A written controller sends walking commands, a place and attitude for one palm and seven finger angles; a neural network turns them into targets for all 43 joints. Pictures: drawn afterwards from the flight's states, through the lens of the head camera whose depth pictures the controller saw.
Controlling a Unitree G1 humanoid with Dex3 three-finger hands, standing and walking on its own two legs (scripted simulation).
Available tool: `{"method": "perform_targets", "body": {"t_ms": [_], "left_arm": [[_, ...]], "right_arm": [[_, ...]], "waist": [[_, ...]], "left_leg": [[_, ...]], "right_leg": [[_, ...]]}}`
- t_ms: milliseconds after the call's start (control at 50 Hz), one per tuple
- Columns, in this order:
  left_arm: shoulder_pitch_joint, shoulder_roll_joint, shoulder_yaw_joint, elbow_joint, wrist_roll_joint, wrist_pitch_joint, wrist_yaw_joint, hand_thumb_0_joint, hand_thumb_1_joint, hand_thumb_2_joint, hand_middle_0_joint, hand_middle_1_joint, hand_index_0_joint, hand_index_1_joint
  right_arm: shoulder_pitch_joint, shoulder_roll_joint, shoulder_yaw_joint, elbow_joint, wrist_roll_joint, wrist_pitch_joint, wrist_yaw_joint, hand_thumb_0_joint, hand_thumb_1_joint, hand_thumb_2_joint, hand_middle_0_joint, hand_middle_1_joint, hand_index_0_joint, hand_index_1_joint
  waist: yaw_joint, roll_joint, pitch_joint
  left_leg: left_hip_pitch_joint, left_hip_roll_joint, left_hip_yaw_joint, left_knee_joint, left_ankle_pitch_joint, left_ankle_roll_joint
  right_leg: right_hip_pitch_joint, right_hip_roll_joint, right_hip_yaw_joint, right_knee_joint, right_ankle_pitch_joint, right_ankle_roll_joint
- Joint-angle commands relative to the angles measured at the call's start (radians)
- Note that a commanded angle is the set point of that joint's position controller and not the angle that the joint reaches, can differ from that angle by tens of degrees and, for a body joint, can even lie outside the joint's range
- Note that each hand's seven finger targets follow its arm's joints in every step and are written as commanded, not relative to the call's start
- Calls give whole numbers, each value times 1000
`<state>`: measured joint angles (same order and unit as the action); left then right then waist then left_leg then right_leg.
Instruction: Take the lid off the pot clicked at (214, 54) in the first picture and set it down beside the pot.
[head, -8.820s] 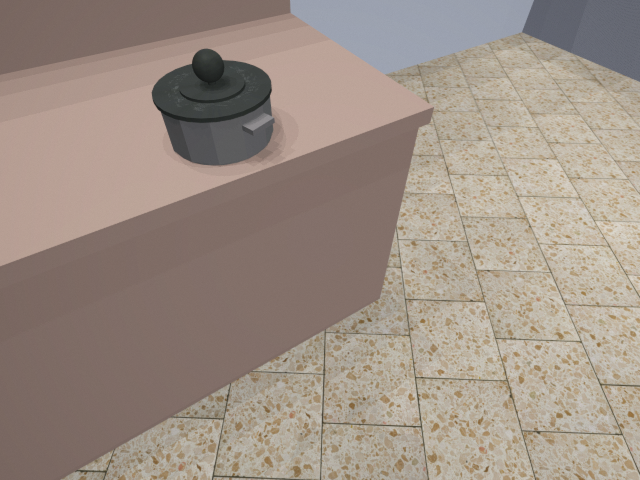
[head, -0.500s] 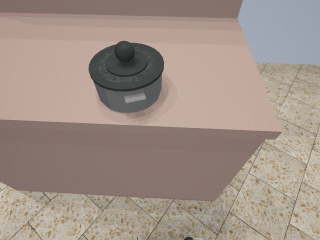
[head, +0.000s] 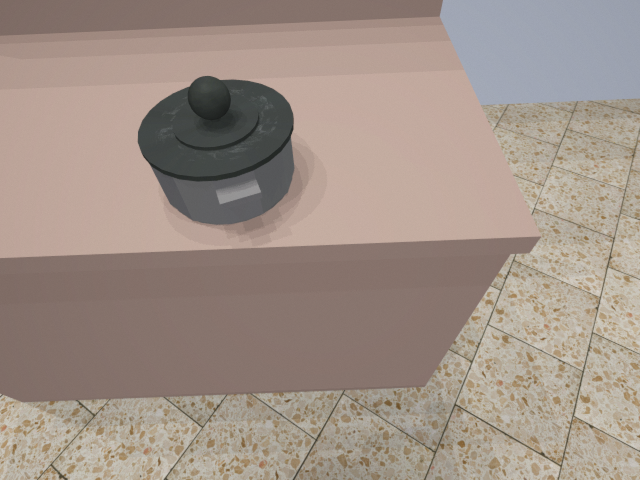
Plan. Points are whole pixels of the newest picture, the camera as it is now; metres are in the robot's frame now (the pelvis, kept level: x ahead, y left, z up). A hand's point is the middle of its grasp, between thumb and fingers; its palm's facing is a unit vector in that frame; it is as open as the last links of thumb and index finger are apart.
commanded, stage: look again from close up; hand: left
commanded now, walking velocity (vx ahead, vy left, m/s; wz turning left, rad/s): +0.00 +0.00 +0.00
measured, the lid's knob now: (209, 98) +0.53 +0.16 +0.18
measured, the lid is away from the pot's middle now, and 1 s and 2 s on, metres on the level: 0.00 0.00 0.00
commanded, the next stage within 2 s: lift the closed hand beside the body in 0.74 s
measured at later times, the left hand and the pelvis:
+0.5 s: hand out of the picture +0.04 +0.16 -0.16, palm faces +0.05 -0.97 -0.25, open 7.4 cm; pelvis +0.02 -0.03 +0.01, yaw +1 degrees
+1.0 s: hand out of the picture +0.13 +0.19 -0.06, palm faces +0.21 -0.94 -0.29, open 6.9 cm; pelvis -0.01 +0.00 +0.01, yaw +1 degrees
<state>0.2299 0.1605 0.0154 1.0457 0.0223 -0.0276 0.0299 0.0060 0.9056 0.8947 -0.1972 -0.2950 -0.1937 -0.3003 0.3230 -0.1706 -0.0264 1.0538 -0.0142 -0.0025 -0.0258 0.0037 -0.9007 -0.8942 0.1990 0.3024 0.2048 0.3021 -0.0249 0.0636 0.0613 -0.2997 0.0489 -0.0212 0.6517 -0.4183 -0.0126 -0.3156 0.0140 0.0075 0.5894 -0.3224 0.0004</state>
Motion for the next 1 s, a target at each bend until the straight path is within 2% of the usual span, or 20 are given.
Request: {"method": "perform_targets", "body": {"t_ms": [0, 20, 40, 60, 80, 120, 140, 240, 380, 440, 560, 800, 820, 840, 860, 880, 900, 920, 940, 980], "left_arm": [[69, 147, 31, -7, -13, -24, 26, 0, 900, 900, -200, -300, -200, -300], [48, 100, 15, -6, -21, -18, 29, 0, 900, 900, -200, -300, -200, -300], [57, 81, 10, -16, -17, -6, 30, 0, 900, 900, -200, -300, -200, -300], [46, 88, 15, -19, -17, 3, 25, 0, 900, 900, -200, -300, -200, -300], [47, 88, 15, -13, -18, 6, 25, 0, 900, 900, -200, -300, -200, -300], [82, 96, 16, 0, -16, 5, 25, 0, 900, 900, -200, -300, -200, -300], [82, 108, 16, 4, -16, 1, 22, 0, 900, 900, -200, -300, -200, -300], [59, 125, 21, -12, -18, -5, 17, 0, 900, 900, -200, -300, -200, -300], [64, 135, 27, -26, -19, -4, 13, 0, 900, 900, -200, -300, -200, -300], [81, 137, 28, -16, -18, -9, 15, 0, 900, 900, -200, -300, -200, -300], [89, 132, 27, -9, -21, -7, 13, 0, 900, 900, -200, -300, -200, -300], [91, 118, 22, 4, -17, 0, 11, 0, 900, 900, -200, -300, -200, -300], [220, 140, 29, 62, -6, -25, 46, 0, 900, 900, -200, -300, -200, -300], [-483, 278, 3, -1166, -135, -197, 41, 0, 900, 900, -244, -348, -244, -348], [-301, 362, 93, -1122, -109, -144, 121, 0, 900, 900, -288, -396, -288, -396], [-93, 239, 24, -1065, -69, -65, 130, 0, 900, 900, -332, -444, -332, -444], [102, 96, -16, -970, -70, 20, 136, 0, 900, 900, -376, -492, -376, -492], [172, 56, -26, -945, -56, 40, 131, 0, 900, 900, -420, -540, -420, -540], [260, 24, -33, -843, -31, 50, 121, 0, 900, 900, -464, -588, -464, -588], [478, -25, -29, -681, -10, 49, 87, 0, 900, 900, -552, -684, -552, -684]], "right_arm": [[79, -30, 5, -55, 2, -23, 11, 0, -900, -900, 200, 300, 200, 300], [106, -53, 5, -45, 3, -26, 4, 0, -900, -900, 200, 300, 200, 300], [92, -73, 2, -42, 2, -30, 2, 0, -900, -900, 200, 300, 200, 300], [70, -72, 3, -37, -3, -32, -1, 0, -900, -900, 200, 300, 200, 300], [53, -74, 4, -27, -6, -28, -8, 0, -900, -900, 200, 300, 200, 300], [36, -63, 8, -30, -4, -17, -13, 0, -900, -900, 200, 300, 200, 300], [40, -56, 9, -33, -2, -14, -13, 0, -900, -900, 200, 300, 200, 300], [45, -57, 4, -15, 0, -12, -12, 0, -900, -900, 200, 300, 200, 300], [23, -68, 6, -5, -1, -17, -12, 0, -900, -900, 200, 300, 200, 300], [23, -63, 8, 7, 2, -17, -12, 0, -900, -900, 200, 300, 200, 300], [26, -56, 9, 25, 3, -21, -14, 0, -900, -900, 200, 300, 200, 300], [29, -50, 11, 52, 4, -22, -13, 0, -900, -900, 200, 300, 200, 300], [-123, -96, 1, -25, 10, -24, -1, 0, -900, -900, 200, 300, 200, 300], [-127, -222, 1, -355, 70, -209, -17, 0, -900, -900, 200, 300, 200, 300], [-179, -155, 17, -304, 71, -280, -45, 0, -900, -900, 200, 300, 200, 300], [-156, -164, 8, -281, 64, -307, -58, 0, -900, -900, 200, 300, 200, 300], [-180, -136, 6, -270, 73, -313, -58, 0, -900, -900, 200, 300, 200, 300], [-196, -148, 6, -286, 57, -333, -50, 0, -900, -900, 200, 300, 200, 300], [-205, -141, -11, -308, 43, -339, -36, 0, -900, -900, 200, 300, 200, 300], [-222, -142, -45, -358, 34, -302, -3, 0, -900, -900, 200, 300, 200, 300]], "waist": [[-23, -345, -226], [-30, -320, -205], [-14, -157, -137], [-1, 77, -95], [9, 159, -8], [17, 50, 60], [13, -25, 55], [-1, -149, 9], [10, -69, -23], [13, -106, -35], [18, -75, -52], [23, -60, 20], [98, -224, 36], [25, -39, -416], [31, 115, -380], [50, 203, -393], [47, 116, -292], [51, 61, -216], [47, -38, -102], [64, -260, 41]], "left_leg": [[30, -12, 26, -73, 135, 6], [97, 12, -5, -122, 265, 14], [120, 42, -41, -128, 409, 21], [123, 71, -62, -164, 518, 32], [73, 85, -78, -171, 595, 43], [40, 55, -50, -147, 503, 30], [45, 36, -32, -142, 415, 19], [101, 10, -9, -171, 279, 9], [127, 14, -13, -201, 317, 8], [121, 11, -6, -201, 311, 3], [140, 20, -13, -224, 335, 4], [97, 20, -30, -241, 297, 11], [-19, 18, 27, 1, 235, -10], [214, -57, 3, -188, 346, 28], [266, -48, 40, -175, 365, 26], [274, -36, 19, -223, 370, 16], [229, -25, 0, -242, 427, 16], [218, -42, 2, -235, 465, 20], [160, -46, 1, -239, 433, 20], [49, -34, -4, -238, 352, 20]], "right_leg": [[238, -183, 100, -48, 657, -111], [186, -150, 55, -33, 542, -81], [124, -109, 45, -26, 407, -55], [85, -76, 30, -9, 254, -42], [77, -61, 16, -20, 170, -35], [64, -74, 55, -75, 213, -54], [67, -95, 69, -95, 280, -58], [85, -122, 92, -137, 334, -60], [110, -113, 91, -143, 321, -57], [141, -125, 98, -152, 391, -60], [147, -115, 82, -149, 368, -59], [96, -104, 76, -170, 214, -50], [149, -180, 171, -199, 778, 4], [315, -130, 120, -115, 686, -25], [243, -85, 63, -101, 495, -31], [212, -57, 14, -100, 359, -37], [197, -45, -34, -124, 329, -30], [188, -40, -62, -144, 336, -21], [140, -38, -86, -151, 291, -7], [73, -28, -103, -157, 198, 0]]}}
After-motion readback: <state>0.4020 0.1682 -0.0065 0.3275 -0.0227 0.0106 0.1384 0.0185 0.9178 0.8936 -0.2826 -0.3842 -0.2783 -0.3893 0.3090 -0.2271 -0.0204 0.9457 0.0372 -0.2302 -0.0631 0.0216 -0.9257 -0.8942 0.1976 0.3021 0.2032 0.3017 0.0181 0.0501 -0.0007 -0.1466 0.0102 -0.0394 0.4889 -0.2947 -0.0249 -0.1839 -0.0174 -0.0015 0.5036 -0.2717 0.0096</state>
